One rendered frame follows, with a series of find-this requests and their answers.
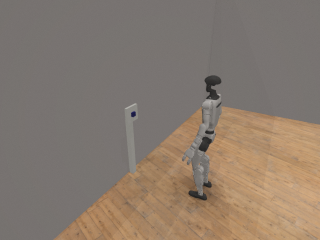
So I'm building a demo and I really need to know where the panel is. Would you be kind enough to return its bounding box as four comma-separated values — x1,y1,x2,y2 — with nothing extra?
124,103,138,174

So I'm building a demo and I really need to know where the robot right shin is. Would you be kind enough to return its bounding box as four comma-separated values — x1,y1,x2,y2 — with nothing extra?
200,155,210,183

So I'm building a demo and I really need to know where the robot torso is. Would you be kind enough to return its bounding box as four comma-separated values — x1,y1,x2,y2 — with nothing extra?
202,97,221,145

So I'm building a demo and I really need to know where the robot left upper arm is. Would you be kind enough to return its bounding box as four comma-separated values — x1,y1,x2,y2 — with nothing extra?
201,100,212,131

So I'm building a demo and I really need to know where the robot left forearm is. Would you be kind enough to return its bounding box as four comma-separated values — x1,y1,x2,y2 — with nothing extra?
190,124,206,151

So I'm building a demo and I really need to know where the left robot hand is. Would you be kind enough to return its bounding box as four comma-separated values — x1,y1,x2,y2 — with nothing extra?
182,148,195,165

